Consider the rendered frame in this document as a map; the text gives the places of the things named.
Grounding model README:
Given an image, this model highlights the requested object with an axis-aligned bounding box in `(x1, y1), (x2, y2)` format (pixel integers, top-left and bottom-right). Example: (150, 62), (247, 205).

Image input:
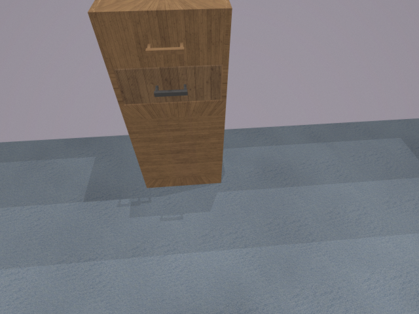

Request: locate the handle
(145, 47), (185, 56)
(154, 84), (188, 97)

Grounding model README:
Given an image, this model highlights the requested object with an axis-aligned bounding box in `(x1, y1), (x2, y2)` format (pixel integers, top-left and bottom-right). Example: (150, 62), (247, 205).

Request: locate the cabinet
(88, 0), (232, 188)

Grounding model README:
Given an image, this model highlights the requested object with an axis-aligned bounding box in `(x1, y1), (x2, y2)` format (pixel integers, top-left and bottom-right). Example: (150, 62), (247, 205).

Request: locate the drawer
(115, 65), (222, 105)

